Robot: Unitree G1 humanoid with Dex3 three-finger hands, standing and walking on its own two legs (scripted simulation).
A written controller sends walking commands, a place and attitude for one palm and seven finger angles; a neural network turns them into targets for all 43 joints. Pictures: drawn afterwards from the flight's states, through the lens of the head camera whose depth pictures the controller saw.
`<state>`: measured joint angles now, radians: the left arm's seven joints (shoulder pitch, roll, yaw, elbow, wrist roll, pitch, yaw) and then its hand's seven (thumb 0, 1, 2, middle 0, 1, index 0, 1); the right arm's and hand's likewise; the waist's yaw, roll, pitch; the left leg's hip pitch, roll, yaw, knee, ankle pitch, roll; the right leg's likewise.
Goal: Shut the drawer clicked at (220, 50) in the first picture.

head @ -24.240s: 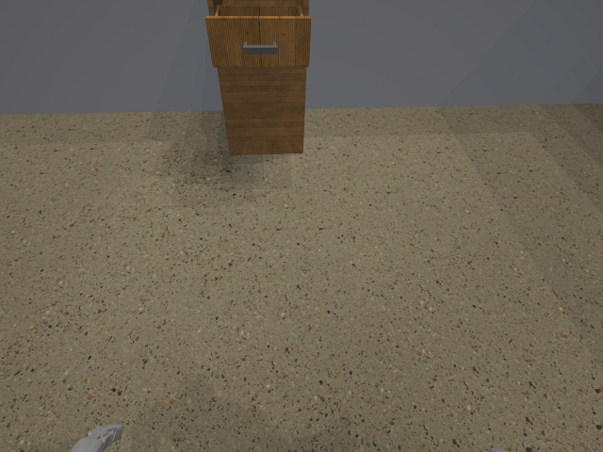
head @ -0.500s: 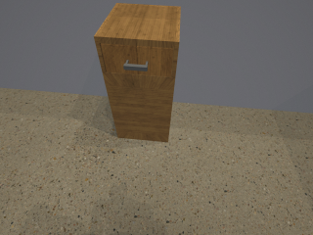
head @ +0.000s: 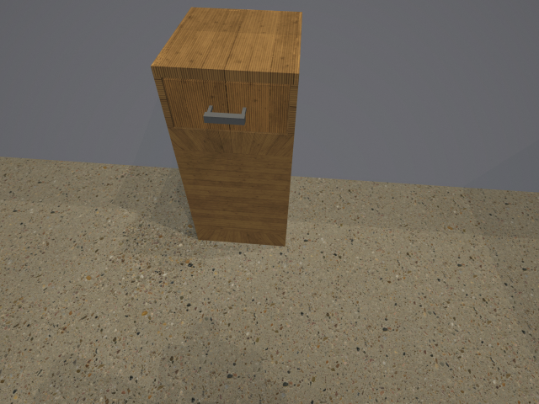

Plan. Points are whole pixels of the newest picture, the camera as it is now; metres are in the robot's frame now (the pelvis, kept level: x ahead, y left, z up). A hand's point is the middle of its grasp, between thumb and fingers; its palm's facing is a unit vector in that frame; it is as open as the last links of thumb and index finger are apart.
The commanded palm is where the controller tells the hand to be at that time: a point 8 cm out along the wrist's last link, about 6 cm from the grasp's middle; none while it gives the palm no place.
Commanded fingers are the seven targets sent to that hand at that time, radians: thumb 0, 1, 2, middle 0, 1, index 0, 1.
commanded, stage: look to check the result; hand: left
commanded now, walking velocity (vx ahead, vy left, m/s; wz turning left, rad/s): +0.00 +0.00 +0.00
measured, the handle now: (226, 114) +0.86 +0.17 -0.07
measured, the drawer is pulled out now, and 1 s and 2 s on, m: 0.00 0.00 0.00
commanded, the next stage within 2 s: stand and wait in 0.18 s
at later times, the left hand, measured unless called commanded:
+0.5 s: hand out of the picture -0.01 +0.15 -0.18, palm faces +0.05 -0.98 -0.18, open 7.3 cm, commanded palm none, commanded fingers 0.00 0.90 0.90 -0.20 -0.30 -0.20 -0.30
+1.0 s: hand out of the picture +0.01 +0.15 -0.17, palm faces +0.05 -0.98 -0.20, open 7.3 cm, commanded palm none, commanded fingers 0.00 0.90 0.90 -0.20 -0.30 -0.20 -0.30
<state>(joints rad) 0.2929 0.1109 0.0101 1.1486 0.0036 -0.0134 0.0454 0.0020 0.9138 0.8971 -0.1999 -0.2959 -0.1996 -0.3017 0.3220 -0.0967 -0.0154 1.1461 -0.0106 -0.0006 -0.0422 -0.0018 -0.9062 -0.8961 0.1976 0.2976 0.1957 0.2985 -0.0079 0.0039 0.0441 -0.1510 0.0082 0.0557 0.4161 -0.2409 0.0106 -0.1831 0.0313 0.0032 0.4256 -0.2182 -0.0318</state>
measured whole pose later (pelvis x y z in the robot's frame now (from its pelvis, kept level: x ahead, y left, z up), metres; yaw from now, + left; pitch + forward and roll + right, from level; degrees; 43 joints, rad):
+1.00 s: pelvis +0.01 -0.01 +0.00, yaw +0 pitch -1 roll +0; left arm 0.27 0.13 0.02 1.15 0.00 -0.02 0.04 0.00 0.91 0.90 -0.20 -0.30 -0.20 -0.30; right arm 0.29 -0.13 -0.02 1.15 -0.01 0.00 -0.04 0.00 -0.91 -0.90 0.20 0.30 0.20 0.30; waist -0.01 0.01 0.05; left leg -0.13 0.03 0.05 0.39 -0.24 -0.01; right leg -0.16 0.05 -0.01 0.40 -0.22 -0.05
